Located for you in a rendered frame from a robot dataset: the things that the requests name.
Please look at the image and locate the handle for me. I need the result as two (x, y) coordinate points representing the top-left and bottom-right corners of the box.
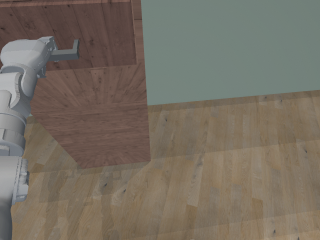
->
(48, 39), (80, 62)

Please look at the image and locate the robot left upper arm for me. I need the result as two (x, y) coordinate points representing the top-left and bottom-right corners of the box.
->
(0, 156), (30, 240)

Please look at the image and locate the left robot hand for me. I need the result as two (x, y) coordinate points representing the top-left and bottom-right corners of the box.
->
(0, 36), (60, 79)

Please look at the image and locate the cabinet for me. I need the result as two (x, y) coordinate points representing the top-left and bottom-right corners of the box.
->
(0, 0), (151, 169)

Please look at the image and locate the drawer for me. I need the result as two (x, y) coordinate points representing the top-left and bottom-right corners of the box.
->
(0, 0), (137, 71)

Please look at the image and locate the robot left forearm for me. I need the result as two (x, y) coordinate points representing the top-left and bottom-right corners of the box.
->
(0, 63), (38, 157)

